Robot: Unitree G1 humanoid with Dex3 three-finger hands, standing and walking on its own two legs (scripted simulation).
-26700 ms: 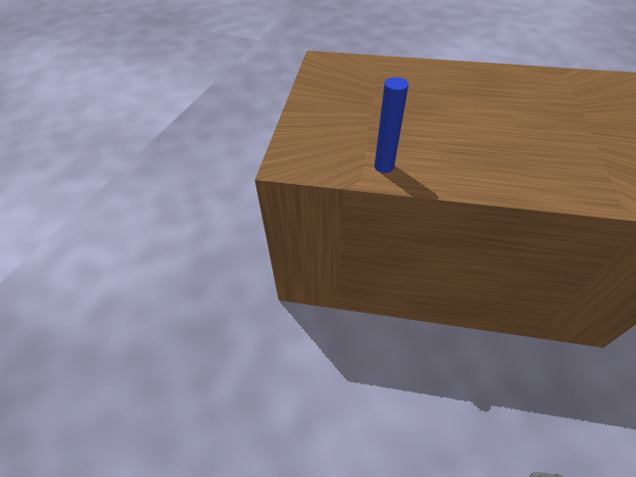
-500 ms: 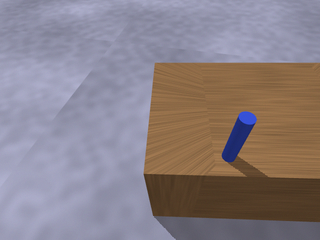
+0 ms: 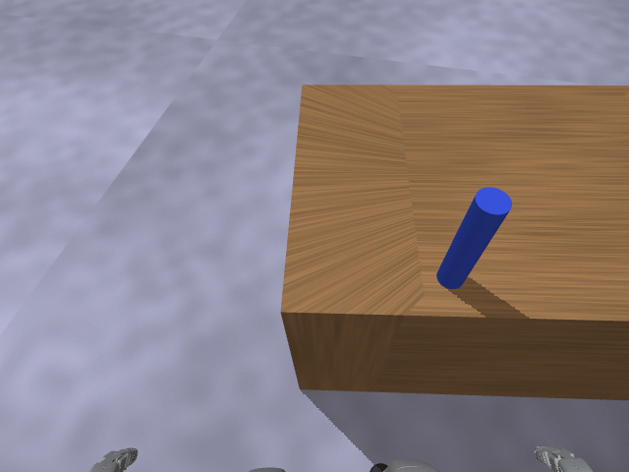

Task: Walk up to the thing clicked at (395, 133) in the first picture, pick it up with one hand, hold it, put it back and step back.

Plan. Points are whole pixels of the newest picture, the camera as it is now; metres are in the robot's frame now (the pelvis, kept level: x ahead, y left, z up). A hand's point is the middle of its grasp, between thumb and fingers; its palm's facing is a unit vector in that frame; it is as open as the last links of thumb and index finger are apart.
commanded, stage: step back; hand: right
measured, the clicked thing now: (468, 244) +0.43 -0.22 -0.06
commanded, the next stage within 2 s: none
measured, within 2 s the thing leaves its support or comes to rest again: neither
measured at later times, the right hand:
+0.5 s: hand out of the picture -0.03 -0.21 -0.15, palm faces +0.01 +0.90 -0.43, open 7.4 cm
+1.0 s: hand out of the picture -0.14 -0.22 -0.17, palm faces -0.03 +0.90 -0.43, open 7.4 cm
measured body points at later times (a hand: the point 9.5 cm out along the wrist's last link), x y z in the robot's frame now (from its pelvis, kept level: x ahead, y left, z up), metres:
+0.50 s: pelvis -0.09 +0.06 -0.01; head -0.01 +0.08 +0.43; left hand +0.03 +0.36 -0.15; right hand -0.03 -0.26 -0.12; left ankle -0.07 +0.15 -0.74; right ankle -0.13 -0.09 -0.68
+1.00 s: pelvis -0.22 +0.06 -0.02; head -0.15 +0.06 +0.42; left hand -0.06 +0.36 -0.13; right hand -0.14 -0.27 -0.14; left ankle -0.23 +0.17 -0.74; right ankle -0.14 -0.08 -0.74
